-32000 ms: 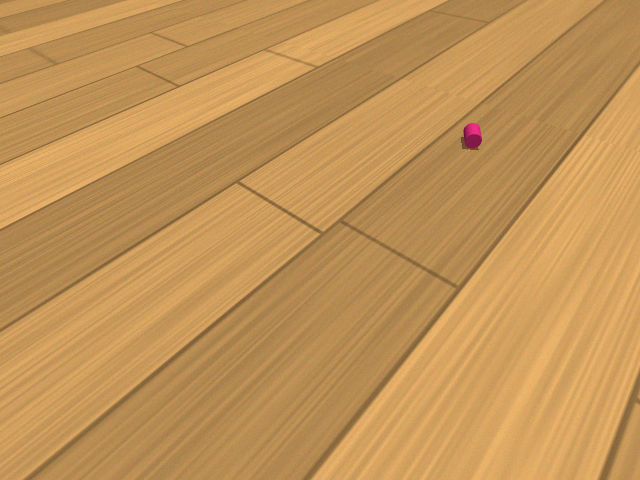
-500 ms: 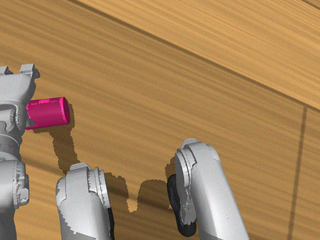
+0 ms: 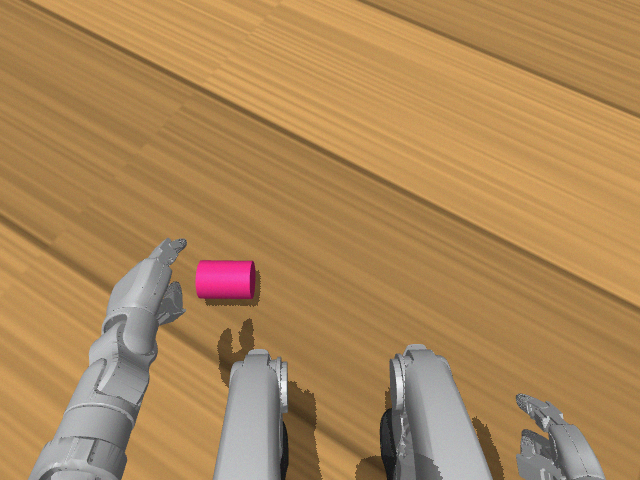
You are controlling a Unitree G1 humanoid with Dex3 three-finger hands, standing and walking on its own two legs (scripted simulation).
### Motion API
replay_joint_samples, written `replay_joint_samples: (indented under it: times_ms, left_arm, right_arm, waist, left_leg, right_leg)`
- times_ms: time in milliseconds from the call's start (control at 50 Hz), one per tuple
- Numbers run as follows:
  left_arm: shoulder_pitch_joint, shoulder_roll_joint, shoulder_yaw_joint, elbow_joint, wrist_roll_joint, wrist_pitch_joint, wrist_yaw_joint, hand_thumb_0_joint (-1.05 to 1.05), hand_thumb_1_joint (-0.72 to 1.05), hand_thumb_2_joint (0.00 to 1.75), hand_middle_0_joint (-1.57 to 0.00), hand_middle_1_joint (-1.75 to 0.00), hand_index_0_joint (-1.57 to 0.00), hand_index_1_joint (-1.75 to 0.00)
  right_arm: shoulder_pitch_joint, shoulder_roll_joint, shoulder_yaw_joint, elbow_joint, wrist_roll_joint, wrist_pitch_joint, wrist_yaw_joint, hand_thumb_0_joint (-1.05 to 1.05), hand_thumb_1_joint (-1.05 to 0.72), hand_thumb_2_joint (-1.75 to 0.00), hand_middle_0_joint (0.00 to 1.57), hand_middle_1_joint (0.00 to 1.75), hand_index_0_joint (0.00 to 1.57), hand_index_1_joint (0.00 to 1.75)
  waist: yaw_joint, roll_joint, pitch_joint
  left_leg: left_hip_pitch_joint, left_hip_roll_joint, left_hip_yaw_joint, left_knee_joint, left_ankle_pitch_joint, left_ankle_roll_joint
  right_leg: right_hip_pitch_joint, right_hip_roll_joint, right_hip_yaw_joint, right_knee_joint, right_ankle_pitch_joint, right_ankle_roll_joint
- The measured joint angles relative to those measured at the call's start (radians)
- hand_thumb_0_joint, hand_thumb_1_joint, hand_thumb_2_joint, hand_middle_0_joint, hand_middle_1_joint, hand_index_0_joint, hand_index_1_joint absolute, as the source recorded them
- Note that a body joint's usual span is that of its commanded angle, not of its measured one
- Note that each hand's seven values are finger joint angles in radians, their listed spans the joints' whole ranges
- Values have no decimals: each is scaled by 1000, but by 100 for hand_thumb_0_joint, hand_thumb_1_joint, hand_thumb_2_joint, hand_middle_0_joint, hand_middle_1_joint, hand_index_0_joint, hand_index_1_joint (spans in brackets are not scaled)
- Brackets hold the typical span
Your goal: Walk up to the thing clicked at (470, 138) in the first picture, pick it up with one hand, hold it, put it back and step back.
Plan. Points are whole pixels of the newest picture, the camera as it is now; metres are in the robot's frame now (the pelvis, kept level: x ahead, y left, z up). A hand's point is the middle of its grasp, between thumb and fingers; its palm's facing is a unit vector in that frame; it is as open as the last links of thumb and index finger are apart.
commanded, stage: home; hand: left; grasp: from above
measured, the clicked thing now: (227, 279) +0.51 +0.24 -0.45
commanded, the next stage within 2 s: none
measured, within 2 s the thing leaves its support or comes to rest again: neither
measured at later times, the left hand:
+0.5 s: hand (131, 374) +0.25 +0.19 +0.09, palm faces +0.07 -0.96 -0.26, open 7.4 cm
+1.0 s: hand (61, 418) +0.22 +0.19 +0.18, palm faces +0.12 -0.97 -0.20, open 7.4 cm
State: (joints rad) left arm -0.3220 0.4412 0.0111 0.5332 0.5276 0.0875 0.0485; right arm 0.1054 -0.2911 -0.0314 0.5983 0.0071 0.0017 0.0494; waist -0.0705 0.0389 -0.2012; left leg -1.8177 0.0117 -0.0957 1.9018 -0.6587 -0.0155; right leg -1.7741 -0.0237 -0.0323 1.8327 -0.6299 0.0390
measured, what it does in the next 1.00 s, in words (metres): rises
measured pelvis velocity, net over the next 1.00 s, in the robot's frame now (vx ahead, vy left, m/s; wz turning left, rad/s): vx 0.08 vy -0.01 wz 0.07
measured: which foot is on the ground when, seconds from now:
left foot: down 0.00-1.00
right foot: down 0.00-1.00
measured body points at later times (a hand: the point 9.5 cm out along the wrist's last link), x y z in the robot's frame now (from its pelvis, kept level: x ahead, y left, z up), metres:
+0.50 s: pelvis +0.05 -0.01 +0.17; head +0.12 +0.01 +0.62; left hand +0.25 +0.24 +0.11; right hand +0.22 -0.23 +0.09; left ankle +0.07 +0.12 -0.46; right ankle +0.09 -0.14 -0.46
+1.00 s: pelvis +0.08 -0.01 +0.22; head +0.10 +0.00 +0.67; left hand +0.22 +0.24 +0.19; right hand +0.27 -0.23 +0.17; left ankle +0.07 +0.12 -0.46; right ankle +0.09 -0.14 -0.46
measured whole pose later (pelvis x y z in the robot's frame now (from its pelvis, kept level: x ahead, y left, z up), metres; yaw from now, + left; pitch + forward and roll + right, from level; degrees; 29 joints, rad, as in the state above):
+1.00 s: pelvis +0.08 -0.01 +0.22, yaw +4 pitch +10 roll -3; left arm 0.50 0.22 0.03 -0.12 -0.05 0.46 0.02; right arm 0.26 -0.22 0.04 0.52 0.00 -0.24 -0.18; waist -0.03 0.05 -0.16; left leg -0.69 0.03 -0.07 1.01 -0.49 -0.02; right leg -0.64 -0.02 -0.06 0.94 -0.47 0.02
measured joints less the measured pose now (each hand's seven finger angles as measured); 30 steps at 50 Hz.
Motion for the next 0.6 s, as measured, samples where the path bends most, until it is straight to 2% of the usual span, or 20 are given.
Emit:
replay_joint_samples:
  times_ms: [100,240,320,460,600]
  left_arm:
    - [137,-48,-6,-126,-131,70,8,1,86,90,-21,-31,-21,-31]
    - [313,-106,-10,-269,-325,166,23,1,89,90,-21,-30,-21,-30]
    - [404,-136,-7,-340,-414,218,36,1,89,90,-21,-30,-21,-30]
    - [544,-187,18,-446,-529,298,45,2,90,90,-20,-30,-20,-30]
    - [698,-217,33,-577,-589,350,36,2,90,90,-20,-30,-20,-30]
  right_arm:
    - [-38,14,8,-26,13,-30,-38,1,-91,-90,20,30,20,30]
    - [-40,57,45,-49,25,-69,-88,1,-91,-90,20,30,20,30]
    - [-7,78,67,-55,29,-87,-116,1,-91,-90,20,30,20,30]
    - [86,93,94,-50,29,-124,-177,1,-90,-89,20,30,20,30]
    - [178,84,89,-64,25,-160,-222,1,-90,-90,20,30,20,30]
  waist:
    - [15,-7,4]
    - [12,-9,15]
    - [11,-7,21]
    - [5,-1,32]
    - [3,7,34]
  left_leg:
    - [135,3,1,-111,21,-5]
    - [345,8,6,-278,49,-10]
    - [475,14,9,-384,66,-12]
    - [710,23,10,-580,103,-13]
    - [926,30,19,-760,140,-10]
  right_leg:
    - [134,-1,-6,-106,19,-6]
    - [340,-2,-12,-268,44,-13]
    - [469,1,-15,-373,61,-17]
    - [707,7,-24,-575,101,-20]
    - [926,12,-25,-763,143,-20]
